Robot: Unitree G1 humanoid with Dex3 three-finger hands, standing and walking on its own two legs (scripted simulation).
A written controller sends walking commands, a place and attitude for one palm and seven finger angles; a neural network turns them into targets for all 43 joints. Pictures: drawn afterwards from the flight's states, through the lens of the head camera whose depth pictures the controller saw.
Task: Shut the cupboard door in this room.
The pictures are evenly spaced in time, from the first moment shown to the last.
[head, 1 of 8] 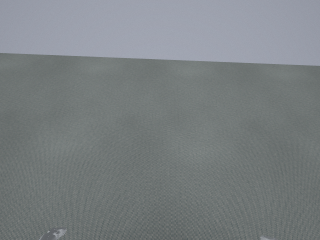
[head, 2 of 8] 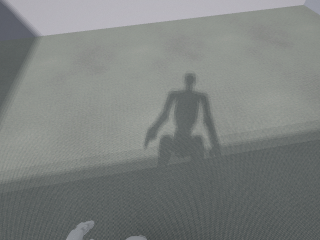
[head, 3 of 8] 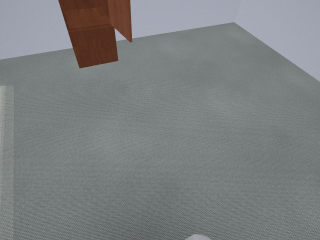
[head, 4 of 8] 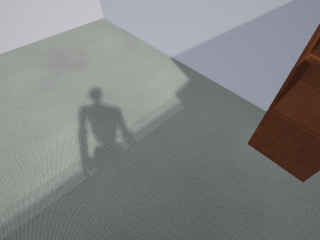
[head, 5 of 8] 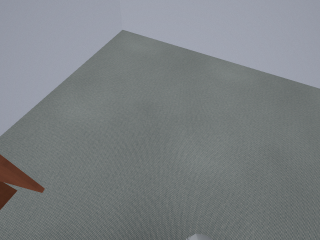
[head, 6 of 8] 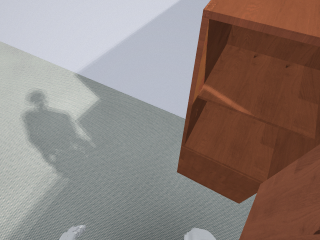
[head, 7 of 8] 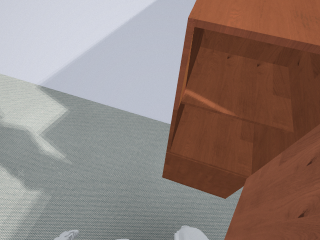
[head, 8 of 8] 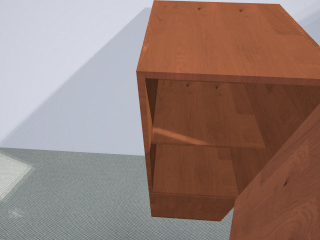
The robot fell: no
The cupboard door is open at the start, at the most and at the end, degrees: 100 101 71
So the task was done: no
